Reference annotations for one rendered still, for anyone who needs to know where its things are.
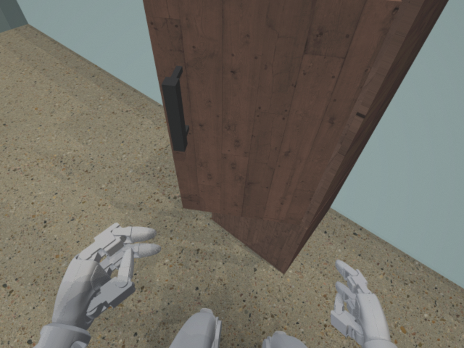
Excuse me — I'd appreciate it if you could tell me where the left robot hand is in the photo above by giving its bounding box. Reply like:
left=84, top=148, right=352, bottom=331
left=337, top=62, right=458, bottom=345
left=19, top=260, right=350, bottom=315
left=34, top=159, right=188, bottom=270
left=51, top=223, right=161, bottom=330

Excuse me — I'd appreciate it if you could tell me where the cupboard door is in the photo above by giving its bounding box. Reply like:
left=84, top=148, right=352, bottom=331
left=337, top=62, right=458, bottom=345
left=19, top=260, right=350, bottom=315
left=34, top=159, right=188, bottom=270
left=143, top=0, right=402, bottom=225

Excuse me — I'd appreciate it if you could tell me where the handle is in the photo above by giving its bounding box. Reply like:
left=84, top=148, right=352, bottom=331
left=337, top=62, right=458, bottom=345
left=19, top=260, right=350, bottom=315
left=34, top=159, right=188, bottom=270
left=162, top=66, right=189, bottom=152

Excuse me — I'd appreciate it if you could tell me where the left robot forearm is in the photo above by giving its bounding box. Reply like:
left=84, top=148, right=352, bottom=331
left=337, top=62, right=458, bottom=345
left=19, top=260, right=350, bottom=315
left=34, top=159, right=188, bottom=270
left=34, top=323, right=91, bottom=348

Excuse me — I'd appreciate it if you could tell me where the right robot hand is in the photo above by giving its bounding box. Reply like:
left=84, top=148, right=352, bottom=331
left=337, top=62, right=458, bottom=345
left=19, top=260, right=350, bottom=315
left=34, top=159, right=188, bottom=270
left=331, top=260, right=391, bottom=348

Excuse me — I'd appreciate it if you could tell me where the robot left shin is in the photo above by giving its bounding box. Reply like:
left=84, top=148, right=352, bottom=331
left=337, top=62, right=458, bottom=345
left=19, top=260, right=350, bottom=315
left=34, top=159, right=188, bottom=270
left=200, top=308, right=213, bottom=315

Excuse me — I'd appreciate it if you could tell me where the left robot thigh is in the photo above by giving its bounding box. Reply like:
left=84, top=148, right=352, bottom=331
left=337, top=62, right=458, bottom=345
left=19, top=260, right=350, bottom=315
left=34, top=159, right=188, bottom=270
left=169, top=312, right=222, bottom=348

